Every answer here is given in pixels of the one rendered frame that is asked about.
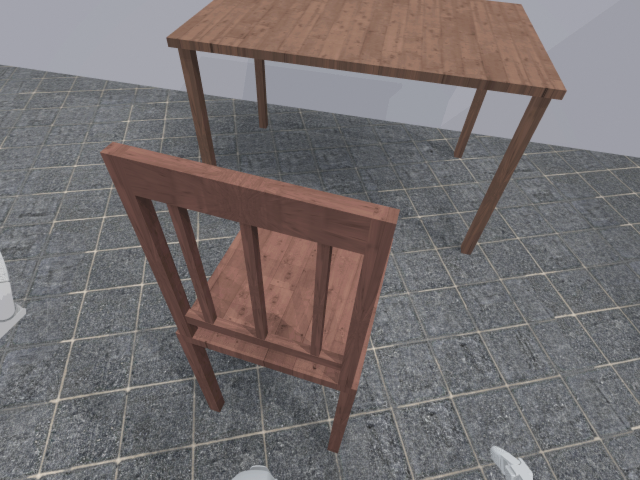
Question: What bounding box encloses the table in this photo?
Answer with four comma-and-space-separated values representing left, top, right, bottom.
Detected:
166, 0, 567, 255

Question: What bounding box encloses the chair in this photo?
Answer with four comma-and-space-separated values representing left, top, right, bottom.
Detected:
100, 142, 400, 453

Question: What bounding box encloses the robot right hand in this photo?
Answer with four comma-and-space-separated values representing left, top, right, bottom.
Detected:
490, 446, 533, 480

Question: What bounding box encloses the left robot shin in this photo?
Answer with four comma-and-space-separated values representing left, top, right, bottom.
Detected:
250, 465, 272, 475

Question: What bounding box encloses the robot left hand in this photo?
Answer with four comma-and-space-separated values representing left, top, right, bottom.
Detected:
0, 252, 26, 339

